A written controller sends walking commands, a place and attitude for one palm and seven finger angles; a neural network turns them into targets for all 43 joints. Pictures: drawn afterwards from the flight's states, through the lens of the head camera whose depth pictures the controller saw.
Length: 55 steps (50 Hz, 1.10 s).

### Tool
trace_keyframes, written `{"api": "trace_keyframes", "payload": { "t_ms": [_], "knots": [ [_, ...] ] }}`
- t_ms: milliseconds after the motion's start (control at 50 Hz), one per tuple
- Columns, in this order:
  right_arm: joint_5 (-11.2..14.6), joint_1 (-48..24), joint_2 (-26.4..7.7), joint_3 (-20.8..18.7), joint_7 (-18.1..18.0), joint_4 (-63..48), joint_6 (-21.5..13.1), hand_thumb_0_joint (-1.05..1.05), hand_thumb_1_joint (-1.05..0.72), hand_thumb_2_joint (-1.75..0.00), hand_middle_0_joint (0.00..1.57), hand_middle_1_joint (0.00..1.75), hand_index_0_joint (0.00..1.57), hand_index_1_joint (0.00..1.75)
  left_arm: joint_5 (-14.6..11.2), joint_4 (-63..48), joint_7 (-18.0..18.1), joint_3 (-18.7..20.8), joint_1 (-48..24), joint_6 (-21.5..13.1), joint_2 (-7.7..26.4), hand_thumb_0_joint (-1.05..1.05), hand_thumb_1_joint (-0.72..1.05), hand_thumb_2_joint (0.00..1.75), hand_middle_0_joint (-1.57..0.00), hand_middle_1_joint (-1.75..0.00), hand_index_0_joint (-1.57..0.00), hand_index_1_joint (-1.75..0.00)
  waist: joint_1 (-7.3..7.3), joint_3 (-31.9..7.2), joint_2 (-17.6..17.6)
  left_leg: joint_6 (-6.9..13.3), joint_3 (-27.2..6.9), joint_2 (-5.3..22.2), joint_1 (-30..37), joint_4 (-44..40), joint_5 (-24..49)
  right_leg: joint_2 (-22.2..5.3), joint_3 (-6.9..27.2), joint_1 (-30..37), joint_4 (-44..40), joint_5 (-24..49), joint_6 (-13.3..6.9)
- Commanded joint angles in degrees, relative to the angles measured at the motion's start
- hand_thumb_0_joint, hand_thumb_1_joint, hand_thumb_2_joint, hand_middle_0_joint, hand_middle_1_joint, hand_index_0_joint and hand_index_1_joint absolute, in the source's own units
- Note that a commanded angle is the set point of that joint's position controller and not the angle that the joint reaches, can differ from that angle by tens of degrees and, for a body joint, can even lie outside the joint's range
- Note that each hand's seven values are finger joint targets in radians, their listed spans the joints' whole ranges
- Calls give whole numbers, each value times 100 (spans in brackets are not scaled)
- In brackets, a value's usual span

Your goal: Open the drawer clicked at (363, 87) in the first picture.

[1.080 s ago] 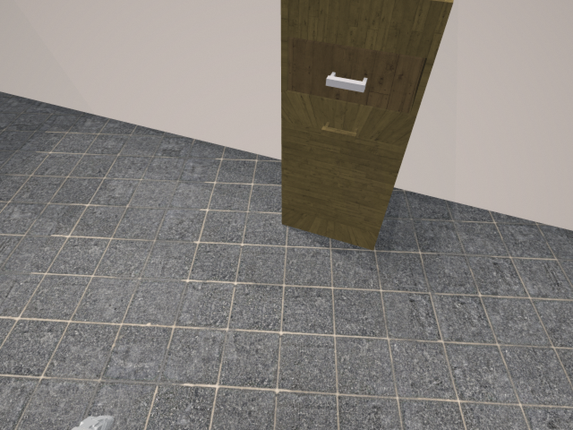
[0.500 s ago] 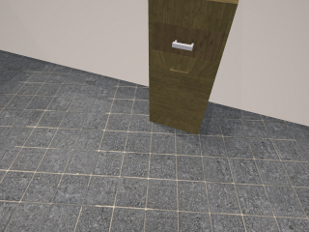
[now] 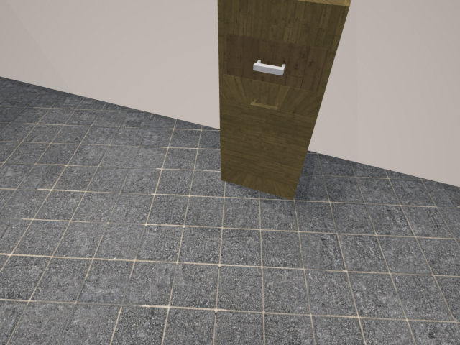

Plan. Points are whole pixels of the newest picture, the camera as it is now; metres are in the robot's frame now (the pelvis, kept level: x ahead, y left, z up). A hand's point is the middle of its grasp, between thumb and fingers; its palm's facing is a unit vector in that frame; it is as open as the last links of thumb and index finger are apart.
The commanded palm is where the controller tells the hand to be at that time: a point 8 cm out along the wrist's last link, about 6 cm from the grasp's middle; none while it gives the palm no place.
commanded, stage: look at it before walking up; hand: left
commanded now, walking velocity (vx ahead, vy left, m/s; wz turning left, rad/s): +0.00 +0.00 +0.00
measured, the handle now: (269, 66) +1.05 -0.09 -0.01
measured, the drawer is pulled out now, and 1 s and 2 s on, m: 0.00 0.00 0.00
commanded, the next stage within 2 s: walk to a spot facing it in 0.36 s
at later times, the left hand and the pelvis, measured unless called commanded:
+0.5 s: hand out of the picture +0.07 +0.25 -0.16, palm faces -0.03 -0.94 -0.34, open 7.4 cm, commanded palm none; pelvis +0.01 +0.00 +0.00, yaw +0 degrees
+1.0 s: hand out of the picture +0.16 +0.16 -0.19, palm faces -0.13 -0.98 -0.17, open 7.3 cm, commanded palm none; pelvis +0.12 -0.01 -0.02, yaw -8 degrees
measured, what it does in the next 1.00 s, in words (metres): walks ahead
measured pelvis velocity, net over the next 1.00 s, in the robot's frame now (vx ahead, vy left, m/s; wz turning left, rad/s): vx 0.12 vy -0.01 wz -0.14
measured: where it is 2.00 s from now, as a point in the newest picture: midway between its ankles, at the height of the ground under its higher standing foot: (250, 344)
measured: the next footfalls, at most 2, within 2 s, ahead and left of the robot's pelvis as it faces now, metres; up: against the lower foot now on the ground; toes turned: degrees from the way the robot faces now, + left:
right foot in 1.02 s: +0.22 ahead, -0.14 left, +0.00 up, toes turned -15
left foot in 1.36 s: +0.29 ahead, +0.08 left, +0.00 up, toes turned -7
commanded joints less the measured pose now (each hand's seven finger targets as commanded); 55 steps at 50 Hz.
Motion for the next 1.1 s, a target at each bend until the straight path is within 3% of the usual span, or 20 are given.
{"api": "trace_keyframes", "payload": {
  "t_ms": [0, 440, 480, 560, 620, 680, 720, 760, 780, 800, 840, 880, 920, 960, 980, 1000, 1020, 1040, 1060, 1080],
  "knots": [
    [24, -296, -1185, -211, -61, -387, -136, 0, -90, -90, 20, 30, 20, 30, -27, -337, 82, 268, -247, -120, 1186, 0, 90, 90, -20, -30, -20, -30, 9, -257, -62, 216, -544, 612, 21, -369, 475, -671, 659, -25, -492, 404, -170],
    [31, -357, -1192, -197, -70, -382, -134, 0, -90, -90, 20, 30, 20, 30, -31, -297, 80, 267, -215, -127, 1199, 0, 90, 90, -20, -30, -20, -30, 23, -308, -62, 204, -541, 635, 122, -409, 699, -696, 596, 134, -524, 719, -155],
    [-17, -48, -505, -33, -47, -221, -44, 0, -90, -90, 20, 30, 20, 30, -37, -104, 97, 119, 173, -22, 519, 0, 90, 90, -20, -30, -20, -30, 30, -326, -39, 92, -366, 582, 155, -319, 90, -652, 608, 38, -547, -99, -70],
    [-71, 275, -440, -80, -16, -246, 20, 0, -90, -90, 20, 30, 20, 30, 21, -128, 19, 200, 512, 83, 537, 0, 90, 90, -20, -30, -20, -30, 62, 418, -268, 113, -225, 424, -567, -106, -1664, -562, 1012, -504, -645, -1994, -242],
    [-70, 440, -363, -122, -24, -314, -35, 0, -90, -90, 20, 30, 20, 30, 27, -182, -19, 277, 816, 61, 458, 0, 90, 90, -20, -30, -20, -30, 94, 625, -344, 178, -146, 401, -836, 243, -1812, -556, 1223, -623, -526, -2228, -422],
    [-43, 707, -205, -153, -46, -349, -136, 0, -90, -90, 20, 30, 20, 30, 13, -195, -20, 340, 1058, -9, 330, 0, 90, 90, -20, -30, -20, -30, 44, 554, -345, 221, -19, 412, -800, 602, -1413, -583, 1301, -586, -245, -1710, -569],
    [-21, 971, -161, -182, -77, -311, -213, 0, -90, -90, 20, 30, 20, 30, 7, -201, -11, 367, 1141, -57, 203, 0, 90, 90, -20, -30, -20, -30, -33, 426, -105, 313, -120, 573, -510, 623, -991, -449, 1084, -677, 325, -904, -563],
    [-33, 1669, -335, -269, -142, -84, -286, 0, -90, -90, 20, 30, 20, 30, 6, -315, -15, 349, 973, -99, -141, 0, 90, 90, -20, -30, -20, -30, -307, 264, 989, 733, -1031, 1344, 690, -26, -7, 123, 162, -1667, 1965, -297, -340],
    [-53, 2215, -384, -325, -190, 73, -322, 0, -90, -90, 20, 30, 20, 30, 8, -515, -6, 303, 552, -155, -319, 0, 90, 90, -20, -30, -20, -30, -522, 436, 1498, 1141, -1699, 1946, 1527, -401, 1296, 263, -308, -2803, 2903, -1506, -181],
    [-55, 2545, -267, -309, -222, 181, -331, 0, -90, -90, 20, 30, 20, 30, 16, -660, 9, 315, 160, -197, -270, 0, 90, 90, -20, -30, -20, -30, -636, 598, 1191, 1431, -1877, 2308, 1874, -333, 2494, -26, -137, -3404, 3436, -2071, -171],
    [-96, 2357, -102, -282, -255, 132, -345, 0, -90, -90, 20, 30, 20, 30, 4, -708, -48, 367, -38, -180, -464, 0, 90, 90, -20, -30, -20, -30, -490, 896, 710, 1376, -1274, 2282, 1443, -310, 2852, -425, -92, -3312, 3476, -2067, -190],
    [-109, 1952, -100, -302, -260, 36, -356, 0, -90, -90, 20, 30, 20, 30, 4, -698, -128, 383, 111, -112, -657, 0, 90, 90, -20, -30, -20, -30, -228, 880, 781, 1093, -598, 1986, 793, -460, 2000, -496, -338, -2577, 2815, -1722, -182],
    [-87, 1654, -61, -307, -257, -9, -361, 0, -90, -90, 20, 30, 20, 30, 13, -602, -188, 411, 446, -89, -763, 0, 90, 90, -20, -30, -20, -30, 29, 679, 850, 825, 53, 1641, 225, -188, 2094, -282, -728, -1474, 1875, -958, -230],
    [7, 1562, -77, -325, -251, 5, -349, 0, -90, -90, 20, 30, 20, 30, 45, -212, -141, 476, 1647, -114, -623, 0, 90, 90, -20, -30, -20, -30, 553, 159, 401, 556, 662, 1187, -297, 1181, 2796, 115, -1068, 287, 1042, 172, -303],
    [61, 1590, 56, -311, -203, -38, -352, 0, -90, -90, 20, 30, 20, 30, 76, 8, -68, 570, 2421, -199, -232, 0, 90, 90, -20, -30, -20, -30, 859, -314, -207, 305, 900, 928, -949, 2570, 1921, -462, -347, 1374, 662, 603, -521],
    [122, 1690, 496, -244, -163, -211, -381, 0, -90, -90, 20, 30, 20, 30, 51, 49, 51, 679, 2854, -281, 362, 0, 90, 90, -20, -30, -20, -30, 842, -853, -1613, 27, 1038, 175, -2160, 4437, -1521, -2213, 2244, 2105, -68, 1980, -1259],
    [89, 1377, 450, -304, -207, -364, -304, 0, -90, -90, 20, 30, 20, 30, -63, -29, 102, 667, 2728, -208, 475, 0, 90, 90, -20, -30, -20, -30, 794, -810, -932, 44, 412, 255, -2378, 5190, -2381, -2571, 2674, 1655, -421, 2234, -1716],
    [55, 1042, 553, -313, -200, -411, -267, 0, -90, -90, 20, 30, 20, 30, -43, -153, 127, 628, 2161, -180, 352, 0, 90, 90, -20, -30, -20, -30, 658, -228, -762, 38, 223, 445, -2520, 5340, -1999, -2322, 2305, 814, -483, 2111, -1611],
    [12, 1007, 597, -301, -192, -444, -204, 0, -90, -90, 20, 30, 20, 30, -14, -276, 153, 566, 1682, -163, 151, 0, 90, 90, -20, -30, -20, -30, 468, 134, -978, 13, 126, 631, -2475, 5327, -1765, -2236, 2121, 121, -595, 1662, -1535],
    [-32, 1087, 625, -302, -178, -386, -124, 0, -90, -90, 20, 30, 20, 30, 17, -400, 192, 505, 1256, -132, -83, 0, 90, 90, -20, -30, -20, -30, 254, 279, -755, -17, 66, 740, -2244, 5101, -1544, -2048, 1695, -457, -678, 1300, -1424]
  ]
}}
